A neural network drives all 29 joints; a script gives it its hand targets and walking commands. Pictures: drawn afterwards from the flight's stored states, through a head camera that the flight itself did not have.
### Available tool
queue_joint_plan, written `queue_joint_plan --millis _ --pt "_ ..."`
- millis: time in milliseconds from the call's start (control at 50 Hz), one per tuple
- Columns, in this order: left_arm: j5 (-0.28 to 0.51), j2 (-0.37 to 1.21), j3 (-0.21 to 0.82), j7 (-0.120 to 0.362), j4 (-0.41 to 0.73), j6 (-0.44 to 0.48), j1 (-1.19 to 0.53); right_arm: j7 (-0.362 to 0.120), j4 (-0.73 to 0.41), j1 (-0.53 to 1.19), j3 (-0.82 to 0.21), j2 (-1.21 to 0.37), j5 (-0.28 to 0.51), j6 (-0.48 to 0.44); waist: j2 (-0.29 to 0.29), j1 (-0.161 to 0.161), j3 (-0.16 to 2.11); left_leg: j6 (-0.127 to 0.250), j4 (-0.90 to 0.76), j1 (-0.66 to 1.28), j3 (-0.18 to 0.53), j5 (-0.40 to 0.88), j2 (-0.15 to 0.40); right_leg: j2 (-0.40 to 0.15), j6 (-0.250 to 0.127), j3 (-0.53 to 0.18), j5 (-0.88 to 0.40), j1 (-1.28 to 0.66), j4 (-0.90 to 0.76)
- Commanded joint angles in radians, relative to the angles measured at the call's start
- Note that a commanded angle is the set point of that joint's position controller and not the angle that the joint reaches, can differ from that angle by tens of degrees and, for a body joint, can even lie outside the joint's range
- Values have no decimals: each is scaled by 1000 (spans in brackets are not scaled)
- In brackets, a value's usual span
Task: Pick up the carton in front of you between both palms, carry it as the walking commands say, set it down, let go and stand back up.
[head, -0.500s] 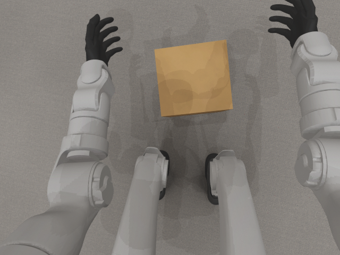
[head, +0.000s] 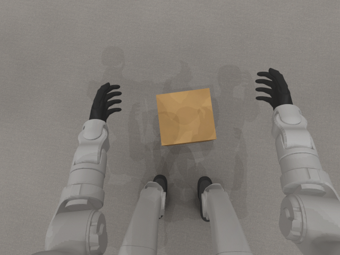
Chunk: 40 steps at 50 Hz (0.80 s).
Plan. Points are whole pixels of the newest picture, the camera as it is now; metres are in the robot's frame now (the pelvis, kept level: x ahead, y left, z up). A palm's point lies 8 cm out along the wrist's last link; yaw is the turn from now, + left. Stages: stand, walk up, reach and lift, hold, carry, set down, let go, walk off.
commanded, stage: let go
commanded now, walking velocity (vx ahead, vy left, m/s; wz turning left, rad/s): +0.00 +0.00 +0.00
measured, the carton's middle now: (185, 120) +0.44 +0.00 -0.56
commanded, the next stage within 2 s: stand in 1.04 s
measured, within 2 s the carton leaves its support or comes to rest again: neither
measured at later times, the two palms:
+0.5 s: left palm (44, 190) +0.24 +0.24 +0.01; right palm (324, 180) +0.27 -0.22 +0.00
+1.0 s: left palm (36, 207) +0.22 +0.24 +0.03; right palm out of the picture +0.22 -0.22 +0.03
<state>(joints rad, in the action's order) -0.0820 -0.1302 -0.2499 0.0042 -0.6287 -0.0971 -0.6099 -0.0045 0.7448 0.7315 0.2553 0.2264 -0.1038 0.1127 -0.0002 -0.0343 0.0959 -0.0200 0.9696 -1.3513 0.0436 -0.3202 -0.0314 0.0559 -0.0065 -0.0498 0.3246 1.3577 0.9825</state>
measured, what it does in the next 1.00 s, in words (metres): rises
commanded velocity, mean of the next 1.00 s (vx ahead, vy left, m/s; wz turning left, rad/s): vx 0.00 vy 0.00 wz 0.00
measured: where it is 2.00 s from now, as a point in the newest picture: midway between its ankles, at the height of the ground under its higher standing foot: (182, 205)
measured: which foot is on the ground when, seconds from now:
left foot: down 0.00-1.00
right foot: down 0.00-1.00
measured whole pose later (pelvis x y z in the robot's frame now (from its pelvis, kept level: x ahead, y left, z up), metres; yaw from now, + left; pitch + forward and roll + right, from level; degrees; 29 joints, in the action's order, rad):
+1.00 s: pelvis +0.06 +0.01 +0.09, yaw +0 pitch -6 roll +0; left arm -0.03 -0.21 -0.03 0.06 -0.39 -0.20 0.21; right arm -0.06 0.43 -0.22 0.04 0.21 -0.01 0.13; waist 0.00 0.00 -0.12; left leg 0.01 0.46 -0.08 0.05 -0.28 -0.03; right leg 0.03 -0.01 -0.05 0.28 0.07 0.45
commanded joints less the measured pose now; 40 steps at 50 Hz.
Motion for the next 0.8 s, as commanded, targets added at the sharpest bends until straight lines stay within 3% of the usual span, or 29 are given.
queue_joint_plan --millis 0,220,360,540,660,780 --pt "7 -128 21 25 155 32 18 9 -199 24 -10 92 17 -36 35 -11 819 -7 -105 527 -63 339 -28 -1 32 17 -401 -684 -122" --pt "82 -116 117 47 146 105 445 -18 -205 -452 -76 63 64 -115 8 4 533 -8 -257 864 -5 511 3 -7 23 15 -418 -788 -286" --pt "94 -130 157 41 224 135 676 -23 -271 -691 -118 68 84 -153 -10 6 359 -14 -390 1060 3 570 6 -8 22 16 -440 -959 -426" --pt "99 -166 190 64 284 102 806 -39 -358 -900 -170 65 97 -122 19 30 62 -3 -567 1185 -17 364 -7 -15 26 21 -349 -1190 -594" --pt "88 -175 190 73 290 34 789 -64 -396 -905 -184 70 97 -50 3 35 -106 3 -609 1203 -30 192 -5 -22 23 32 -190 -1225 -632" --pt "63 -175 173 71 290 -26 788 -75 -413 -893 -183 75 92 8 -19 25 -178 7 -606 1221 -35 157 -2 -23 18 36 -151 -1256 -627"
